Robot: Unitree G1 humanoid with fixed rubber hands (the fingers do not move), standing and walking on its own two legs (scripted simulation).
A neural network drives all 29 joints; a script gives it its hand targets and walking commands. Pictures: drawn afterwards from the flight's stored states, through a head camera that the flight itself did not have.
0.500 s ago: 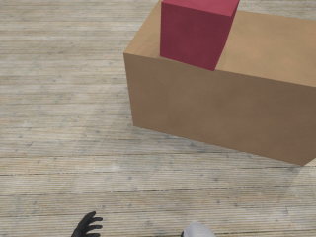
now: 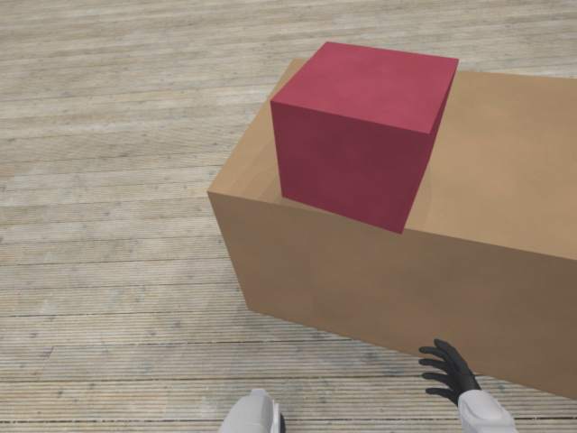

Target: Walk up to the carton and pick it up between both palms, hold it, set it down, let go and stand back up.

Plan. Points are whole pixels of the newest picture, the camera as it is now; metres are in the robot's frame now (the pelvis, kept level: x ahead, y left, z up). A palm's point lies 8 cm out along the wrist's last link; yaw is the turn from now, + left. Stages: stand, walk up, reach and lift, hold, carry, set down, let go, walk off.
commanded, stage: walk up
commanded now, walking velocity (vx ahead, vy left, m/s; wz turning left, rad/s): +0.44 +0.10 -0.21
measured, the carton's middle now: (362, 134) +0.70 -0.04 +0.02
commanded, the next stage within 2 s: none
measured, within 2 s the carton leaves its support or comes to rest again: neither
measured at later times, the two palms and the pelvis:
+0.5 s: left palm (242, 240) +0.47 +0.19 -0.08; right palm out of the picture +0.17 -0.26 -0.14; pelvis +0.26 -0.03 +0.00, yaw -4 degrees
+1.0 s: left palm (183, 373) +0.21 +0.25 -0.13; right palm (508, 335) +0.34 -0.30 -0.14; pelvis +0.21 -0.03 -0.01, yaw -3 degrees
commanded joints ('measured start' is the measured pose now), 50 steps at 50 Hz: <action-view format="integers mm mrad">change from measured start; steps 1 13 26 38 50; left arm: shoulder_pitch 8 -309 -192 -281 -455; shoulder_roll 265 64 255 274 381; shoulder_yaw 59 49 67 92 107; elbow -21 -120 -99 -144 -168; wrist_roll -12 7 18 31 48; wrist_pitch -25 34 46 82 147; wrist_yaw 19 23 -10 55 42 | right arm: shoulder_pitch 58 369 460 293 457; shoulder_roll -97 -120 -85 -131 -148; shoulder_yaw -15 -33 -12 -69 -60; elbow -36 140 186 119 77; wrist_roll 7 -30 23 -7 24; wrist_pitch -54 -95 -38 102 133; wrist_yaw -26 -74 -59 -79 -30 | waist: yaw -100 -193 -64 -55 -158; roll -189 -85 -171 -100 -485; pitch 113 -78 -50 -101 -143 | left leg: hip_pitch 225 628 211 215 576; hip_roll -122 347 -28 -47 -116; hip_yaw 78 -331 96 -154 -57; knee -250 -401 -54 356 -222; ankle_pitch -26 589 -442 -445 -396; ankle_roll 63 255 -3 0 11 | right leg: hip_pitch -16 -713 -43 -319 -520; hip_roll -244 -97 -223 -456 -264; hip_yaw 88 102 33 499 220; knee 179 1156 224 3 -134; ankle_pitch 1499 54 1029 595 151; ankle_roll -25 40 50 -156 53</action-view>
